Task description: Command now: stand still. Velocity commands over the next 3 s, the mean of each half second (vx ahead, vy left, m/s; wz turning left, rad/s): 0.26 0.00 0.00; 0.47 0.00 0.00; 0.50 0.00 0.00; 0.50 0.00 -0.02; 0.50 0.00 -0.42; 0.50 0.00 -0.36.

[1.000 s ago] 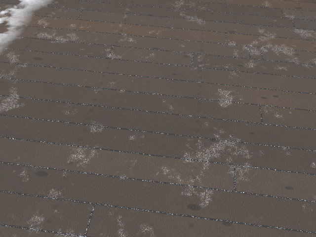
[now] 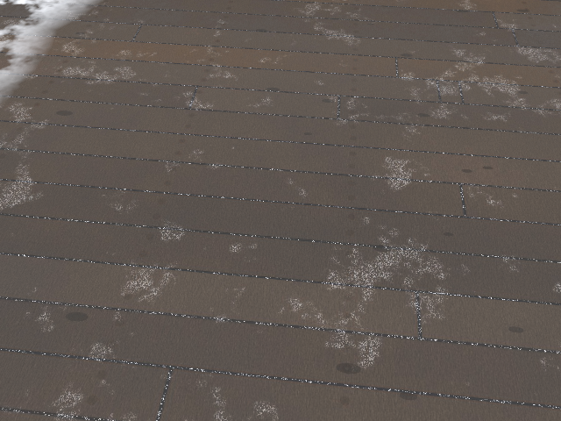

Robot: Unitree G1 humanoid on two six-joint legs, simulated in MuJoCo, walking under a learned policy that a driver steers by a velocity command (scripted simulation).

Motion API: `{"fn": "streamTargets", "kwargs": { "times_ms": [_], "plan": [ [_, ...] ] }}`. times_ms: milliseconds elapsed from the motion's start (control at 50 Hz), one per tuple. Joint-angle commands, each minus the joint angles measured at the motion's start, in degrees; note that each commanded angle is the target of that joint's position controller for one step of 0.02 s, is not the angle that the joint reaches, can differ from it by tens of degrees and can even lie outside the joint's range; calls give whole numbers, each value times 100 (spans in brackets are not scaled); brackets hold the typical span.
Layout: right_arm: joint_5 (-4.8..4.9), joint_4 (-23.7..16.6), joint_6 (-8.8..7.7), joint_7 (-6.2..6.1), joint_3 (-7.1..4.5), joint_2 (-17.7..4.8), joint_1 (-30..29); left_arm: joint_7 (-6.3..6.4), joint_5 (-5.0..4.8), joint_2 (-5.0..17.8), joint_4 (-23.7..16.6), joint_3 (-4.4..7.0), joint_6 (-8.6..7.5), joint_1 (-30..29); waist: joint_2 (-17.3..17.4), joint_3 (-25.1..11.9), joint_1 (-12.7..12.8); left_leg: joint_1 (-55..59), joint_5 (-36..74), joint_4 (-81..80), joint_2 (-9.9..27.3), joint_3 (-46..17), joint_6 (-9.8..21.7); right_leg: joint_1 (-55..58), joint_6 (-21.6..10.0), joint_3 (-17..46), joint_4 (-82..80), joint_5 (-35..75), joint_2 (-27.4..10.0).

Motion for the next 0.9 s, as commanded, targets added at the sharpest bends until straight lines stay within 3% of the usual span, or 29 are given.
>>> {"fn": "streamTargets", "kwargs": {
  "times_ms": [20, 60, 100, 140, 180, 200, 240, 260, 280, 300, 320, 340, 360, 380, 400, 440, 500, 540, 640, 680, 720, 740, 760, 780, 800, 820, 840, 860, 900],
  "plan": [
    [2, -107, -36, -21, -94, -573, 284, 20, -1, 586, -102, 81, -31, 240, 12, 46, -2, -383, 795, -578, 151, -93, 78, 154, -127, -87, -343, 809, 22],
    [2, -38, -27, -29, -80, -510, 409, 23, 0, 494, -41, 58, -26, 370, 49, -76, -1, -341, 203, -635, 107, -58, 93, 195, -136, -174, -329, 281, 102],
    [72, -55, 5, -66, -159, -726, 432, 40, -55, 516, -57, 79, -25, 377, 250, 194, -39, -614, -1856, -756, 129, -233, 312, -212, -240, -425, 38, -1434, 369],
    [124, -113, -47, -62, -235, -913, 592, 14, -47, 470, -207, 69, -129, 214, 499, 615, -144, -868, -3098, -1147, 633, -994, 665, -872, -360, -446, 481, -1941, 355],
    [168, -115, -155, -37, -337, -1139, 769, -84, -93, 234, -319, 26, -333, 175, 1111, 701, -180, -657, -3446, -1686, 1481, -2154, 1111, -1281, -402, -572, 1462, -1197, 285],
    [183, -155, -195, -19, -352, -1128, 701, -137, -120, 225, -353, 25, -422, 156, 1066, 828, -139, -864, -3291, -1800, 1721, -2501, 1262, -1259, -508, -425, 1668, -1073, 125],
    [201, -348, -232, 20, -317, -986, 227, -212, -179, 203, -286, 46, -553, 525, 934, 839, 218, -1186, -2652, -1550, 1512, -1970, 1041, -549, -734, -480, 776, -1135, 75],
    [230, -465, -223, 38, -299, -935, -51, -220, -179, 213, -95, 81, -578, 1020, 755, 787, 464, -1600, -2217, -1157, 1138, -1434, 803, 356, -769, -514, -19, -817, 182],
    [210, -578, -256, 50, -255, -755, -226, -214, -122, 450, 100, 170, -582, 1570, 177, 614, 608, -2009, -1339, -148, 672, -778, 539, 1119, -784, 99, -413, -594, -101],
    [168, -736, -342, 58, -161, -378, -293, -215, -134, 1075, 219, 342, -595, 2325, -1316, 241, 771, -2786, -783, 1834, -54, 305, 148, 1891, -1271, 2016, -1401, -1480, -1181],
    [242, -910, -459, 34, -176, -407, -358, -293, -45, 1389, 216, 375, -671, 2603, -1832, 172, 764, -3535, -1576, 3176, -208, 59, 156, 1980, -1908, 4006, -2050, -1885, -2141],
    [313, -899, -531, 63, -226, -609, -353, -295, -8, 935, 45, 242, -742, 2034, -929, 526, 443, -3932, -1267, 3996, 208, -302, 293, 1789, -1870, 3756, -1946, -1779, -2165],
    [310, -817, -585, 126, -224, -580, -234, -310, -31, 668, -114, 175, -776, 1703, -637, 589, 303, -4055, -673, 4172, 418, -320, 424, 1735, -1647, 2991, -1894, -1488, -1870],
    [190, -770, -658, 168, -258, -641, -273, -357, -41, 552, -231, 129, -761, 1548, -365, 491, 280, -3840, -202, 3901, 566, -257, 501, 1670, -1312, 2143, -1805, -312, -1507],
    [180, -810, -653, 177, -326, -682, -347, -363, -41, 530, -255, 102, -719, 1485, -498, 441, 190, -3930, 168, 3645, 674, -105, 480, 1793, -1254, 1837, -1928, -46, -1410],
    [166, -884, -626, 243, -333, -592, -597, -312, -1, 380, -241, 42, -652, 1679, -534, 403, 245, -3665, 525, 3232, 752, 73, 327, 1639, -1219, 1247, -2044, 889, -1199],
    [135, -1134, -562, 290, -232, -274, -1201, -189, 16, 613, -329, 69, -551, 1766, -424, 482, 317, -3497, 963, 2132, 650, 335, 102, 1377, -1230, 639, -2123, 1522, -1015],
    [152, -1352, -565, 320, -169, -204, -1755, -133, 19, 739, -392, 92, -531, 1808, -450, 569, 420, -2997, 1416, 1279, 479, 500, 29, 962, -1217, 403, -2276, 1461, -924],
    [202, -1635, -567, 419, -189, -486, -2189, -108, -114, 874, -369, 202, -528, 1915, -553, 688, 266, -2468, 1671, 369, 369, 418, 264, 1325, -1149, 222, -2210, 1916, -1260],
    [190, -1587, -590, 427, -307, -746, -1776, -114, -79, 990, -430, 263, -482, 1738, -674, 267, -78, -1764, 1458, 315, 166, 506, 459, 1678, -1011, 78, -1541, 3656, -1334],
    [215, -1123, -552, 363, -554, -1140, -181, -127, 0, 960, -536, 257, -388, 1587, -705, -781, -876, 326, 1325, 342, -97, 659, 747, 1282, -754, -253, 430, 4988, -977],
    [144, -914, -512, 295, -666, -1551, 827, -144, 97, 753, -703, 166, -386, 1631, -29, -1557, -1142, 2113, 853, 395, 1051, -737, 1112, -122, -595, -382, 2297, 3139, -646],
    [43, -780, -502, 359, -681, -1804, 1133, -214, 4, -225, -716, -70, -525, 2412, 1681, -2495, -605, 3514, -880, -720, 2406, -3842, 2055, -1989, -299, -61, 4299, -1415, 530],
    [91, -806, -533, 380, -533, -1252, 817, -240, -171, 357, -729, 57, -699, 1941, 1240, -1976, -738, 3084, -1272, -1340, 2232, -4303, 1832, -2617, -445, 602, 5068, -1668, 305],
    [113, -883, -568, 366, -460, -985, 271, -252, -313, 705, -956, 159, -796, 1300, 926, -1028, -599, 2242, -740, -1364, 2098, -3327, 1567, -3019, -561, 433, 5180, -1218, 11],
    [81, -991, -610, 379, -420, -904, -160, -211, -267, 774, -1031, 173, -849, 960, 261, -718, -430, 1376, 512, -1388, 1911, -2537, 1439, -2681, -591, 351, 4891, -680, -302],
    [6, -1008, -632, 406, -388, -781, -439, -165, -177, 755, -1063, 239, -820, 826, 28, -510, -209, 645, 846, -1573, 1699, -1998, 1373, -2422, -586, 253, 4590, -338, -502],
    [-58, -980, -660, 416, -354, -680, -551, -154, -155, 662, -1054, 257, -740, 959, 228, -491, -1, 186, 1005, -1742, 1557, -1680, 1370, -2015, -589, 315, 4391, -182, -669],
    [-8, -854, -675, 417, -314, -552, -458, -145, -147, 453, -1052, 259, -588, 1065, 366, -289, 145, -230, 1113, -2029, 1373, -1199, 1399, -1839, -543, 248, 3970, -178, -752]
  ]
}}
